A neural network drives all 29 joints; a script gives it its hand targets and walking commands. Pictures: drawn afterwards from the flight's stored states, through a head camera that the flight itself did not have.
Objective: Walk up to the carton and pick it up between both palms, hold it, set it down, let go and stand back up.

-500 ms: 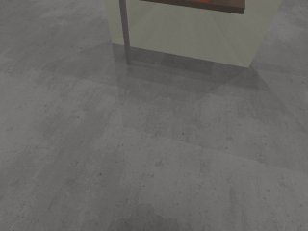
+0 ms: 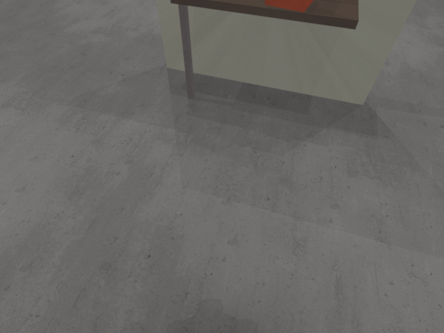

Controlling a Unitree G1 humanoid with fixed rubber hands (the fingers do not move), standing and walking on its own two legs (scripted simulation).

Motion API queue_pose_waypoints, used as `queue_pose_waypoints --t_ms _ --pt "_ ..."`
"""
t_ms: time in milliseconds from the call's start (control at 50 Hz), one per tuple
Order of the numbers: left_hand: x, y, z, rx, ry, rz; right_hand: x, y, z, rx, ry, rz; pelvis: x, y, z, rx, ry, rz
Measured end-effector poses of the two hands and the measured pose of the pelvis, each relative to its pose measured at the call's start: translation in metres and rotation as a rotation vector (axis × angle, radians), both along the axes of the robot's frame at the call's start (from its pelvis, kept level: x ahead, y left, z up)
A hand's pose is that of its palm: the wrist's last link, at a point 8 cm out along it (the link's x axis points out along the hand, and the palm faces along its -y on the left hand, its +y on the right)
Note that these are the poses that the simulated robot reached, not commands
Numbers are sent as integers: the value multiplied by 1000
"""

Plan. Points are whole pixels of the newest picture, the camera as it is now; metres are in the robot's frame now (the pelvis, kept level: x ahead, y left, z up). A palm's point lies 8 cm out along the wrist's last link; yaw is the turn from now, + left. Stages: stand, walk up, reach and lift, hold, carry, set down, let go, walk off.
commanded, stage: stand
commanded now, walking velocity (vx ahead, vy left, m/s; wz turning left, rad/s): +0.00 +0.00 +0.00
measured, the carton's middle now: out of the picture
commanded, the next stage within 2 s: none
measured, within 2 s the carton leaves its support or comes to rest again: neither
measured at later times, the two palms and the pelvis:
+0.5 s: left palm out of the picture -0.02 +0.20 -0.15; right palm out of the picture -0.03 -0.20 -0.15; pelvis +0.00 +0.00 +0.00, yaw -1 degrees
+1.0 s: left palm out of the picture -0.04 +0.20 -0.15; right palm out of the picture -0.04 -0.19 -0.15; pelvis -0.01 +0.01 +0.00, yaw +0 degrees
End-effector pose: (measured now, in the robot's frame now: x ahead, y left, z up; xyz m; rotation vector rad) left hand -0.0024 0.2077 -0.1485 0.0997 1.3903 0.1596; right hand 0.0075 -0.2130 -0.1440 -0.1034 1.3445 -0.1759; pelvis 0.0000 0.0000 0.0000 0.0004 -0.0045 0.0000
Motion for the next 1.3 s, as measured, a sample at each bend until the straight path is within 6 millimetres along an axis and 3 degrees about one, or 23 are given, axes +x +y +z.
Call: queue_pose_waypoints --t_ms 180,740,1300 --pt "-15 -7 -1 -12 60 8 -11 9 -2 12 49 -12 2 2 2 3 -14 -5" --pt "-35 -8 -1 -31 99 -3 -43 18 -1 24 120 -23 -6 5 3 1 -25 -4" --pt "-39 -15 1 -35 115 7 -36 19 -2 38 103 -14 -2 2 4 4 -11 -5"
